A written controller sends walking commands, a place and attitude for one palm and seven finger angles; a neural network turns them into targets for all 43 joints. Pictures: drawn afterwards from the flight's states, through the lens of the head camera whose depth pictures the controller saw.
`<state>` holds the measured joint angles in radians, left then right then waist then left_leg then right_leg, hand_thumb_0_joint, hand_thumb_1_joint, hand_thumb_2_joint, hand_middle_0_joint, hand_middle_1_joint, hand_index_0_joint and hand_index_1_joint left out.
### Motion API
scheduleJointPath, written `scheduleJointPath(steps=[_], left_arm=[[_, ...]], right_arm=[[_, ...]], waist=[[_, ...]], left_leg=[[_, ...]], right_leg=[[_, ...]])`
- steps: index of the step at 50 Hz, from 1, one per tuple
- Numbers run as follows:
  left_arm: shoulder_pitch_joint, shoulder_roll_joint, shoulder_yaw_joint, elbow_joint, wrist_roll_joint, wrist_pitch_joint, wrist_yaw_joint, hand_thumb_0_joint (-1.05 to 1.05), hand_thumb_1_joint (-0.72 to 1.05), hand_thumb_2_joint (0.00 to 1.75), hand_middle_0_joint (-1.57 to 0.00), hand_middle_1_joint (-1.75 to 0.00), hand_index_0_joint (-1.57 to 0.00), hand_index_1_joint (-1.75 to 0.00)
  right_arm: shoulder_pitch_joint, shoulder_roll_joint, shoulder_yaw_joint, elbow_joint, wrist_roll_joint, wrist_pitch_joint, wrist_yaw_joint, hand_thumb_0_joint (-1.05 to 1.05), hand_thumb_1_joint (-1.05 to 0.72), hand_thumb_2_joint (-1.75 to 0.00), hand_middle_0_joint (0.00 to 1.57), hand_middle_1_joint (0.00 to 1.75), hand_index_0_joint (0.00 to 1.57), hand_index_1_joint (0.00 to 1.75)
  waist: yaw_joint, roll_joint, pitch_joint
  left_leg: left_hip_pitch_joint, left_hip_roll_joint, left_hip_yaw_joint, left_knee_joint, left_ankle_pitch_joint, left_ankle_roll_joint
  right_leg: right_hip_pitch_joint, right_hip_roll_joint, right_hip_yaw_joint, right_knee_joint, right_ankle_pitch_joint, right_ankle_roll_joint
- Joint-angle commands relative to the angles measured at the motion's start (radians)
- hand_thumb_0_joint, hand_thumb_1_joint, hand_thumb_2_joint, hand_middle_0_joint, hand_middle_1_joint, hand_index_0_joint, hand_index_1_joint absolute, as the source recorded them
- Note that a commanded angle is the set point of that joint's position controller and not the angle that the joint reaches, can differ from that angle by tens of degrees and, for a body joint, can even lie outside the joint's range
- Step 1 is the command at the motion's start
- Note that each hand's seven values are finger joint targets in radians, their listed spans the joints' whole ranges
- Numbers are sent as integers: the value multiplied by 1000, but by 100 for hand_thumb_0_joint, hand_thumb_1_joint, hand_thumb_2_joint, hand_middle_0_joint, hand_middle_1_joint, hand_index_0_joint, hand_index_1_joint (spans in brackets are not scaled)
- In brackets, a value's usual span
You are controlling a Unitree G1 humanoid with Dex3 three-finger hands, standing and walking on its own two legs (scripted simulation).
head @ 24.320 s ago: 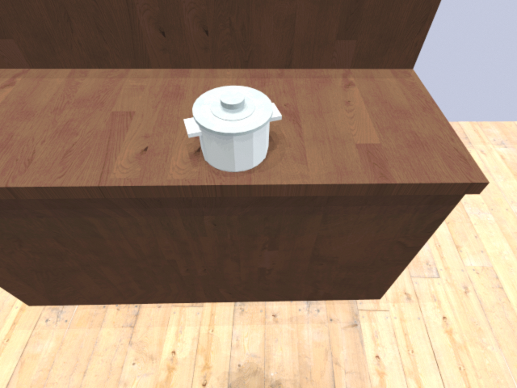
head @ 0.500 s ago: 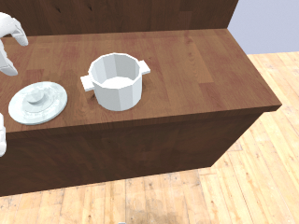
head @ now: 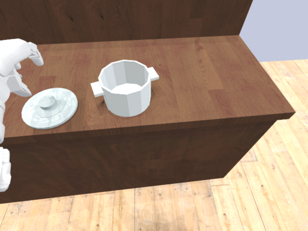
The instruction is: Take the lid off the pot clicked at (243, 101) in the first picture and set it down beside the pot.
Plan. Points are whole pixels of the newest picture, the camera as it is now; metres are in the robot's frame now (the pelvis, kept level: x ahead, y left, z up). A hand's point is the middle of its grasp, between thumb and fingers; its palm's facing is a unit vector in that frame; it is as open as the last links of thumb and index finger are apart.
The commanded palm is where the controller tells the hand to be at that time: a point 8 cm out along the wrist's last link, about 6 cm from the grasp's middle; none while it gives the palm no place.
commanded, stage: draw the hand back to the body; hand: left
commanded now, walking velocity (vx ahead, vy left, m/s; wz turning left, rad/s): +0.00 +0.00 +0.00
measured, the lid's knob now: (47, 102) +0.50 +0.33 +0.02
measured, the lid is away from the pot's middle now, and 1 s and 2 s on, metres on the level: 0.25 0.25 0.25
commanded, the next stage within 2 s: step back with the hand held close in 1.80 s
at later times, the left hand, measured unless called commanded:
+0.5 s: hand (32, 70) +0.40 +0.24 +0.23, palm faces +0.43 -0.87 -0.23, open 10.2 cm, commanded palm +0.34 +0.28 +0.23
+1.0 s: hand (33, 107) +0.31 +0.21 +0.22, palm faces +0.45 -0.85 -0.26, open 7.8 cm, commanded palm +0.26 +0.24 +0.22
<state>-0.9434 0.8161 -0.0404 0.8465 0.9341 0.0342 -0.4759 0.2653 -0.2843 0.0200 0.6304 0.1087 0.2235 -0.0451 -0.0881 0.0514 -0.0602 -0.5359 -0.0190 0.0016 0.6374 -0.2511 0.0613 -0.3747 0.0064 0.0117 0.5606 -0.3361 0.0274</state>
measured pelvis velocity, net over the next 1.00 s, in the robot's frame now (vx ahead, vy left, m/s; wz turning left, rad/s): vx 0.02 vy -0.06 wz -0.02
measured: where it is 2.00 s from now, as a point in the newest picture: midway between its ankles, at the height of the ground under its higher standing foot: outside the picture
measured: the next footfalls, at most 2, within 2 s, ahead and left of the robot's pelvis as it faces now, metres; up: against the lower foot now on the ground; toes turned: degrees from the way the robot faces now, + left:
none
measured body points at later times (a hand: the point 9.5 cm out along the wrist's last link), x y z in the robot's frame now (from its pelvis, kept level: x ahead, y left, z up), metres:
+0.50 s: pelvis +0.02 -0.04 +0.02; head +0.03 -0.04 +0.47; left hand +0.37 +0.29 +0.24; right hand +0.17 -0.29 -0.08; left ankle +0.04 +0.08 -0.73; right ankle -0.04 -0.15 -0.73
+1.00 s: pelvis +0.02 -0.06 +0.02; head +0.00 -0.09 +0.47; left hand +0.28 +0.26 +0.23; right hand +0.21 -0.30 -0.07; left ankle +0.04 +0.08 -0.73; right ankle -0.04 -0.15 -0.73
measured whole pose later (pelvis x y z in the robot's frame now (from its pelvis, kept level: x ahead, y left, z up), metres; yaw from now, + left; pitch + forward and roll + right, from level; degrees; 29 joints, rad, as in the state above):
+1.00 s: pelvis +0.02 -0.06 +0.02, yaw -1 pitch -3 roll +0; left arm -0.06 0.39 0.37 0.00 -0.10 -0.05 0.07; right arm 0.14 -0.25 0.03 0.68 0.02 -0.04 -0.07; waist 0.05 0.06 0.01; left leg -0.14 0.04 0.00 0.38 -0.19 -0.02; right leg -0.01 0.06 0.02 0.34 -0.27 -0.05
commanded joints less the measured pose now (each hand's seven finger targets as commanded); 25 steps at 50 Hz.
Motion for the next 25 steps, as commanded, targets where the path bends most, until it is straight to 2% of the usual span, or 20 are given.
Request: scheduleJointPath(steps=[1,2,3,4,5,6,7,8,9,10,11,12,13,15,17,19,21,23,24,25], left_arm=[[-413,274,82,-313,-14,22,45,0,-7,76,-40,-76,-40,-76],[-486,31,263,-400,-638,-77,209,0,-7,76,-40,-76,-40,-76],[-345,54,258,-334,-692,-99,296,0,-7,76,-40,-76,-40,-76],[-290,19,253,-366,-722,-115,337,0,-7,76,-40,-76,-40,-76],[-227,48,326,-377,-800,-120,380,0,-7,76,-40,-76,-40,-76],[-219,50,342,-389,-841,-125,413,0,-7,76,-40,-76,-40,-76],[-230,57,366,-436,-865,-132,443,0,-7,76,-40,-76,-40,-76],[-218,69,399,-497,-889,-140,467,0,-4,77,-39,-75,-39,-75],[-190,67,412,-527,-911,-147,485,0,-2,77,-39,-74,-39,-74],[-179,34,404,-563,-925,-150,500,0,0,77,-38,-73,-38,-73],[-137,22,416,-573,-936,-149,514,0,3,78,-38,-72,-38,-72],[-135,-20,389,-600,-945,-150,523,0,5,78,-37,-71,-37,-71],[-111,-19,406,-619,-954,-150,534,0,8,78,-37,-69,-37,-69],[-34,1,447,-615,-964,-148,550,0,12,79,-36,-67,-36,-67],[42,4,476,-652,-973,-149,558,0,17,80,-35,-65,-35,-65],[106,2,496,-724,-982,-154,560,0,22,81,-34,-62,-34,-62],[159,-45,471,-762,-993,-149,559,0,27,81,-33,-60,-33,-60],[173,-98,430,-768,-997,-140,556,0,32,82,-32,-58,-32,-58],[195,-108,428,-753,-1001,-137,555,0,34,82,-31,-57,-31,-57],[203,-86,448,-735,-1002,-132,559,0,37,83,-31,-55,-31,-55]], right_arm=[[-58,-150,-55,-134,-1,-34,-7,0,-90,-90,20,30,20,30],[63,-88,-45,-212,-13,-102,-20,0,-90,-90,20,30,20,30],[9,-121,-20,-184,-21,-121,-36,0,-90,-90,20,30,20,30],[-26,-117,-11,-186,-20,-136,-45,0,-90,-90,20,30,20,30],[-25,-126,-17,-185,-25,-147,-56,0,-90,-90,20,30,20,30],[-28,-133,-14,-176,-28,-158,-60,0,-90,-90,20,30,20,30],[-29,-134,-17,-166,-32,-167,-58,0,-90,-90,20,30,20,30],[-37,-135,-19,-162,-38,-179,-57,0,-90,-90,20,30,20,30],[-48,-137,-17,-152,-44,-190,-55,0,-90,-90,20,30,20,30],[-62,-127,-16,-150,-46,-202,-52,0,-90,-90,20,30,20,30],[-66,-123,-16,-143,-50,-213,-49,0,-90,-90,20,30,20,30],[-75,-119,-14,-140,-51,-224,-46,0,-90,-90,20,30,20,30],[-78,-117,-16,-136,-53,-234,-44,0,-90,-90,20,30,20,30],[-88,-118,-14,-124,-60,-244,-41,0,-90,-90,20,30,20,30],[-101,-116,-17,-128,-62,-257,-39,0,-90,-90,20,30,20,30],[-120,-114,-22,-130,-63,-267,-36,0,-90,-90,20,30,20,30],[-132,-110,-24,-129,-63,-275,-30,0,-90,-90,20,30,20,30],[-141,-109,-30,-119,-60,-282,-28,0,-90,-90,20,30,20,30],[-141,-110,-31,-113,-60,-282,-28,0,-90,-90,20,30,20,30],[-144,-115,-32,-104,-61,-281,-29,0,-90,-90,20,30,20,30]], waist=[[20,92,-384],[-7,97,-285],[15,35,-263],[26,27,-241],[34,-17,-258],[40,-19,-256],[43,-16,-286],[49,20,-314],[55,45,-303],[55,105,-289],[59,132,-278],[56,158,-252],[60,162,-251],[69,125,-207],[82,84,-230],[93,82,-262],[93,48,-252],[84,15,-218],[84,9,-187],[84,-18,-159]], left_leg=[[462,1,-47,-50,356,24],[597,75,-71,-114,169,-6],[617,98,-128,-165,64,-8],[604,97,-141,-198,10,-8],[587,95,-127,-193,9,-4],[561,84,-100,-188,49,-6],[565,76,-73,-178,109,-10],[584,74,-56,-170,179,-17],[583,70,-39,-164,207,-20],[590,71,-34,-178,220,-29],[595,71,-33,-183,239,-35],[594,71,-32,-194,244,-42],[599,71,-32,-197,266,-44],[556,65,-14,-208,256,-39],[554,60,1,-207,305,-37],[570,55,22,-196,375,-30],[565,51,35,-196,411,-25],[558,46,49,-199,384,-20],[549,42,52,-197,363,-16],[534,40,57,-204,331,-13]], right_leg=[[-64,53,-66,-75,215,-74],[-133,47,-81,-121,139,-95],[-116,48,-65,-129,86,-95],[-114,52,-63,-142,58,-98],[-68,47,-51,-145,85,-91],[-28,42,-43,-152,127,-88],[18,37,-34,-160,182,-86],[51,34,-31,-164,226,-85],[70,36,-28,-173,242,-85],[77,35,-30,-179,246,-84],[89,36,-32,-186,255,-85],[89,37,-35,-194,255,-84],[104,39,-36,-198,269,-84],[141,40,-35,-214,293,-83],[193,40,-35,-213,348,-79],[238,34,-28,-215,425,-72],[254,33,-25,-215,476,-64],[236,33,-22,-223,480,-57],[225,33,-22,-230,473,-57],[215,32,-20,-239,465,-53]])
